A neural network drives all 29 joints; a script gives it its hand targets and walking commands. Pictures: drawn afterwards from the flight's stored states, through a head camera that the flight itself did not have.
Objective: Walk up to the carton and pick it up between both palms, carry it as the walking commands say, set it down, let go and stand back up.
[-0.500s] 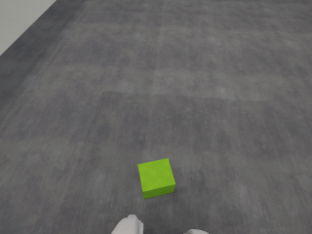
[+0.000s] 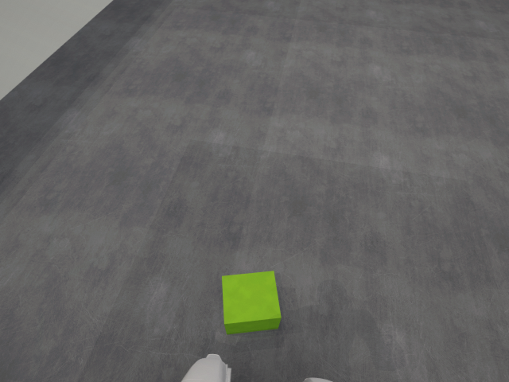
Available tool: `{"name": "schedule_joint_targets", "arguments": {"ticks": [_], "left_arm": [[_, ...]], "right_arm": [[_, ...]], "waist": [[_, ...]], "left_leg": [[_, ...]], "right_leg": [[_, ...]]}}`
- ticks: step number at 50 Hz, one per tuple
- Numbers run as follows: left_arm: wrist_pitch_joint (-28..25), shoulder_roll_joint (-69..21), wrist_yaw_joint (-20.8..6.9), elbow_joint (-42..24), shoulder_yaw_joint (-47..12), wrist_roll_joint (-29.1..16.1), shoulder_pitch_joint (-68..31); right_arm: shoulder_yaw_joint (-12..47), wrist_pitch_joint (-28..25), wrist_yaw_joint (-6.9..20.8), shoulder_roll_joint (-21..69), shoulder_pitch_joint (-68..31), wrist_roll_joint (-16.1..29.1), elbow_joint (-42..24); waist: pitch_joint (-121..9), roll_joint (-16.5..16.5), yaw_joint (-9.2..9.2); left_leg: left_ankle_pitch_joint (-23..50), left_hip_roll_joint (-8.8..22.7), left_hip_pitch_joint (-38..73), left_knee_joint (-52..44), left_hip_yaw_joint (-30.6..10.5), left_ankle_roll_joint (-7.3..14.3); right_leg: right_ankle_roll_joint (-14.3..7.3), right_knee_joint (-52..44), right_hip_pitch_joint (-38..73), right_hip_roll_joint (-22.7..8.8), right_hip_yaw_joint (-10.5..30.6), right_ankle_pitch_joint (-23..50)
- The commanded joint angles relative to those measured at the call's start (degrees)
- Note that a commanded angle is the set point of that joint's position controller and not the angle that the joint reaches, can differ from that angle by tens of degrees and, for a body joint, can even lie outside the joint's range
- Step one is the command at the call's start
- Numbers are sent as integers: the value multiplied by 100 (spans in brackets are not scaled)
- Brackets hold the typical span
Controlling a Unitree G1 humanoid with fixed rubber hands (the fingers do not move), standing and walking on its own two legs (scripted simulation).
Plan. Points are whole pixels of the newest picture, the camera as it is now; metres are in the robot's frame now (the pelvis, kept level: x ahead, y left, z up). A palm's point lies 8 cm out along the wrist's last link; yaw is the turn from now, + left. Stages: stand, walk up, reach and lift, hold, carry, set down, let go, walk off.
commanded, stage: walk up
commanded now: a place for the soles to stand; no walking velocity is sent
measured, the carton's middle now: (250, 302) +0.44 +0.04 -0.66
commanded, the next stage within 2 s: none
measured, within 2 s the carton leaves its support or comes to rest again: neither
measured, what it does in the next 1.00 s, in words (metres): stands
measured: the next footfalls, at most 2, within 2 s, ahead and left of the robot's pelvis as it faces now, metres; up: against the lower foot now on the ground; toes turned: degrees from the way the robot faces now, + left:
none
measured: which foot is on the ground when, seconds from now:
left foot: down 0.00-1.00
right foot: down 0.00-1.00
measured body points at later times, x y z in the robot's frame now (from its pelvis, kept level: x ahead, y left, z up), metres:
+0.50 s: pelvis +0.00 +0.01 +0.00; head +0.03 +0.02 +0.45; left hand +0.08 +0.34 -0.11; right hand +0.09 -0.32 -0.09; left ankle +0.06 +0.13 -0.70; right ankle -0.02 -0.11 -0.69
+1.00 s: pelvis +0.00 +0.01 +0.00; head +0.02 +0.03 +0.45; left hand +0.06 +0.35 -0.12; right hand +0.10 -0.31 -0.09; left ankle +0.06 +0.13 -0.70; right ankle -0.02 -0.11 -0.70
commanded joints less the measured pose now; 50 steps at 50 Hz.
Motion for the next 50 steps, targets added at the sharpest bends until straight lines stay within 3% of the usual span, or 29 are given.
{"name": "schedule_joint_targets", "arguments": {"ticks": [1, 2, 4, 6, 9, 11, 13, 15, 16, 17, 18, 19, 21, 23, 25, 26, 28, 30, 31, 33, 35, 36, 37, 39, 42, 44, 45, 48, 50], "left_arm": [[-120, 1117, 78, -319, 349, 58, 110], [-174, 1199, 79, -125, 409, 146, 380], [-276, 1786, 81, -67, 575, 258, 266], [-269, 1630, 56, -143, 520, 202, -143], [-241, 1453, 35, -198, 382, 134, -437], [-224, 1113, 24, -398, 324, 62, -484], [-132, 1180, 16, -349, 378, -10, -455], [-132, 1098, 32, -121, 368, 16, -140], [-213, 1226, 51, -35, 390, 147, -52], [-251, 1487, 64, 66, 463, 205, 171], [-256, 1699, 48, -20, 495, 182, -64], [-243, 1636, 15, -79, 493, 153, -212], [-232, 1500, 15, -80, 435, 156, -526], [-178, 1149, -1, -286, 326, 101, -742], [-90, 1066, -14, -222, 334, -9, -643], [-65, 1108, -26, -225, 367, 8, -604], [-92, 1141, -8, 30, 367, 65, -241], [-177, 1412, -6, 113, 465, 203, -121], [-210, 1556, -7, 138, 457, 203, -116], [-215, 1589, -29, 31, 395, 162, -767], [-155, 1301, -46, -64, 339, 126, -943], [-136, 1119, -23, -76, 298, 110, -919], [-90, 1057, -39, -93, 346, 68, -828], [-30, 1062, -42, 30, 330, 19, -590], [-128, 1242, -27, 234, 396, 147, -470], [-183, 1565, -16, 243, 424, 217, -335], [-186, 1624, -20, 190, 410, 169, -455], [-128, 1273, -31, 55, 341, 122, -815], [-67, 1116, -41, 3, 317, 57, -847]], "right_arm": [[-506, -73, -195, -1573, -138, 12, -274], [-425, 7, -163, -1299, -581, -7, -383], [-314, 34, -128, -949, -713, 57, -347], [-428, 2, -155, -1207, -457, -29, -201], [-410, -151, -94, -1027, -43, -15, -129], [-502, -224, -128, -1386, 325, -42, -74], [-514, -168, -190, -1636, 228, -26, -176], [-419, -96, -198, -1512, -376, -21, -171], [-310, -65, -198, -1236, -484, -1, -232], [-268, -37, -163, -926, -651, 63, -239], [-297, 15, -175, -1014, -700, 39, -231], [-367, 16, -186, -1173, -705, -24, -222], [-364, -109, -143, -1087, -204, -2, -65], [-454, -221, -140, -1223, 159, -72, 13], [-463, -228, -152, -1570, 150, -59, -108], [-468, -198, -178, -1588, -13, -59, -122], [-385, -115, -183, -1452, -499, -70, -178], [-271, -56, -136, -1060, -791, -24, -197], [-295, -45, -129, -972, -794, -10, -161], [-376, -72, -129, -1117, -408, -26, -19], [-427, -187, -105, -1117, -8, -21, 61], [-455, -237, -103, -1210, 92, -63, 36], [-464, -247, -131, -1458, 117, -103, -3], [-426, -187, -164, -1600, -166, -83, -43], [-292, -101, -158, -1229, -732, -65, -132], [-270, -67, -124, -919, -677, 2, -176], [-344, -68, -132, -1098, -534, -9, -62], [-377, -210, -121, -1096, -98, -61, 39], [-443, -231, -142, -1409, 98, -70, 41]], "waist": [[-851, 816, -8], [-554, 513, 171], [-36, -780, 201], [26, -372, -44], [-328, -573, -276], [-1172, 300, -306], [-1225, 734, -267], [-873, 832, 73], [-614, 250, 118], [-437, -626, 215], [-208, -682, 135], [-183, -523, 69], [-397, -290, -212], [-906, 86, -316], [-1060, 706, -249], [-923, 919, -161], [-761, 799, 80], [-337, -227, 223], [-37, -652, 186], [111, -422, -216], [-453, -348, -354], [-674, 166, -235], [-812, 579, -192], [-777, 912, -56], [-277, 99, 137], [-72, -603, 64], [-166, -363, -15], [-751, -170, -180], [-802, 445, -172]], "left_leg": [[1565, 1408, 964, -1116, -2538, 1569], [1102, 971, 99, -737, -2015, 1091], [-360, -226, -1412, 631, -154, 155], [-1215, 177, -933, 928, 53, 24], [526, 87, 569, -698, 294, 243], [2439, 617, 1617, -846, -1374, 737], [2188, 1335, 1745, -1235, -3013, 1524], [1701, 1177, 946, -1095, -2469, 1331], [1868, 855, 56, -567, -1931, 888], [1341, 252, -768, 297, -809, 412], [-2, -50, -955, 467, 26, 168], [-1004, 107, -937, 698, 187, 100], [-478, 165, -103, -295, 346, 113], [1818, 263, 1191, -730, -691, 481], [1623, 1197, 1701, -1532, -2946, 1269], [1297, 1303, 1598, -1593, -3042, 1457], [617, 1148, 731, -1526, -2716, 1132], [235, 314, -801, -447, -1046, 394], [57, -148, -1025, 260, -125, 128], [-672, 155, -303, 210, 229, 39], [685, 11, 761, -668, -141, 256], [1409, 301, 1061, -1029, -851, 391], [1175, 759, 1104, -1395, -2220, 786], [496, 1189, 1140, -1767, -3087, 1246], [532, 673, -273, -1131, -1852, 706], [441, -91, -634, 15, -187, 156], [281, -9, -520, 103, 135, 58], [1479, 96, 651, -622, -358, 301], [1329, 688, 1162, -1298, -2061, 749]], "right_leg": [[26, -633, -199, -175, 717, -255], [-130, -1691, 301, -399, 1141, -188], [-828, -3174, 1014, -1858, 2923, 120], [-1333, -2712, 848, -2217, 2443, 2030], [-640, -1609, 534, -1338, 745, 3188], [-142, -221, 40, -582, 195, 3074], [4, 73, -391, -45, 554, 712], [-76, -992, 96, -178, 666, 237], [-221, -1663, 649, -502, 1143, 672], [-507, -2601, 1035, -1200, 1920, 528], [-963, -2922, 943, -1928, 2396, 930], [-1244, -2810, 943, -2235, 2421, 1679], [-1038, -2024, 962, -1856, 1395, 2861], [-367, -943, 272, -862, 364, 2713], [-11, -37, -456, -101, 394, 844], [-29, -194, -486, -17, 586, -279], [-125, -1119, 134, -150, 729, -166], [-579, -2549, 913, -943, 1617, -703], [-852, -3191, 823, -1604, 2333, -663], [-1183, -2794, 246, -2016, 1951, 884], [-577, -1855, 179, -1239, 842, 1574], [-325, -965, 138, -784, 295, 1561], [-75, -389, -176, -280, 244, 1116], [-28, -583, -306, -87, 559, -299], [-295, -1859, 541, -521, 953, -139], [-767, -2959, 692, -1500, 1937, -318], [-1031, -2777, 764, -1825, 1935, 599], [-573, -1470, 672, -1171, 684, 2063], [-174, -470, -14, -351, 216, 1144]]}}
